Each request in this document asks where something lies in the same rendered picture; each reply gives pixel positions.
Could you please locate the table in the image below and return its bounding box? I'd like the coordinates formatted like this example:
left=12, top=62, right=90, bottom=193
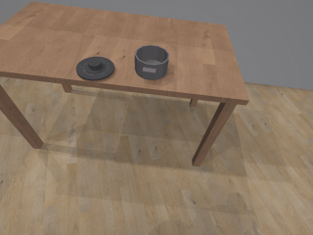
left=0, top=1, right=249, bottom=166

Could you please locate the lid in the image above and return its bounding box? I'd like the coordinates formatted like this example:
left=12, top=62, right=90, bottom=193
left=76, top=56, right=114, bottom=81

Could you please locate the pot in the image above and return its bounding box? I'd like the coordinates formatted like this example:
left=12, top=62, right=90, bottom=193
left=134, top=44, right=169, bottom=80

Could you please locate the knob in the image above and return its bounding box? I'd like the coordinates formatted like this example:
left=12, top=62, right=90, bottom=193
left=87, top=59, right=102, bottom=70

